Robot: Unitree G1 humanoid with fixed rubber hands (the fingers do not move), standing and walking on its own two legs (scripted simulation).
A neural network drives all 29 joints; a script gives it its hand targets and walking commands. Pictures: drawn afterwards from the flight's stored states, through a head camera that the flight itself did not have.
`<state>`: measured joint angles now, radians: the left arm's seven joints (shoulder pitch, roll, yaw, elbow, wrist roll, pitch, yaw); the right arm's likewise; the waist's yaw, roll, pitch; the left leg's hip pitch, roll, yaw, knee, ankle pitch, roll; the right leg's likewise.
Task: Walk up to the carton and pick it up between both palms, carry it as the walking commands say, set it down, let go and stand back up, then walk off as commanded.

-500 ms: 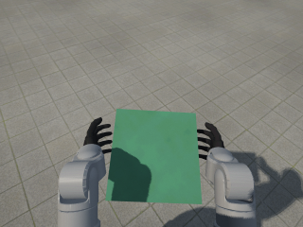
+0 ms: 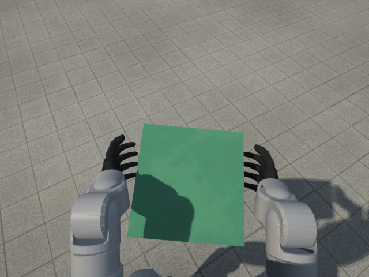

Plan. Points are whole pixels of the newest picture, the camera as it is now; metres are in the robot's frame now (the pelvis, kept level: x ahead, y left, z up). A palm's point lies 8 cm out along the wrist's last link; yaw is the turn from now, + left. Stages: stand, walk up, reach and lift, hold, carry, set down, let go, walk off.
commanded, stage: carry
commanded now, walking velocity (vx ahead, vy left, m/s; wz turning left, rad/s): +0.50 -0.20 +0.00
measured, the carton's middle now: (187, 186) +0.31 +0.01 -0.01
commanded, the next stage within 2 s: none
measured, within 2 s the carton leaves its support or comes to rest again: neither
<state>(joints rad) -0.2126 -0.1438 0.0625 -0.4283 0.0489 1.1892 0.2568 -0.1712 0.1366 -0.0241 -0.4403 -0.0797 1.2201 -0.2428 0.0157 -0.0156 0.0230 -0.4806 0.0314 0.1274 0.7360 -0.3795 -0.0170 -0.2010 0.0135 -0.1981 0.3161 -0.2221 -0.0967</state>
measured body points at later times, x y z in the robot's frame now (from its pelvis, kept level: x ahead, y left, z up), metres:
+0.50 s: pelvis +0.28 -0.13 -0.01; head +0.30 -0.13 +0.44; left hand +0.58 -0.01 +0.07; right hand +0.55 -0.29 +0.06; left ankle +0.16 +0.04 -0.71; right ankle +0.28 -0.23 -0.75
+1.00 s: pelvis +0.53 -0.23 -0.01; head +0.58 -0.24 +0.44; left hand +0.84 -0.10 +0.08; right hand +0.80 -0.39 +0.06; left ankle +0.46 -0.09 -0.74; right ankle +0.56 -0.32 -0.75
